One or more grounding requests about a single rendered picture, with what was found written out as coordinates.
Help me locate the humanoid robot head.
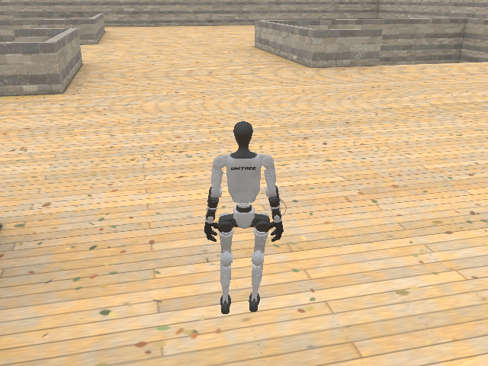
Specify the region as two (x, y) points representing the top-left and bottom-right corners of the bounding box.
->
(230, 121), (257, 159)

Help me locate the robot left forearm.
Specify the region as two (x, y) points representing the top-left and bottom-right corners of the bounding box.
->
(205, 187), (219, 223)

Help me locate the right robot hand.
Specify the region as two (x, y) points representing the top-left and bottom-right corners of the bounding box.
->
(266, 221), (284, 242)

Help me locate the left robot hand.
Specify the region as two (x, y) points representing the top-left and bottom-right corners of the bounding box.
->
(204, 222), (221, 242)

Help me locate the robot right upper arm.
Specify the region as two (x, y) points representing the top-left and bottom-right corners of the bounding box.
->
(259, 154), (277, 197)

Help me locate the robot right forearm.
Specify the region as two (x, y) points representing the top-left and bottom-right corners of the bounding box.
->
(268, 185), (282, 223)

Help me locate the robot left upper arm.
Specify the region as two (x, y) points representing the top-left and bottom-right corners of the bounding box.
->
(210, 155), (228, 198)

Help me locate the right robot foot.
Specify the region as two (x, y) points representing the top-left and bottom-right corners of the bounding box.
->
(249, 293), (260, 312)

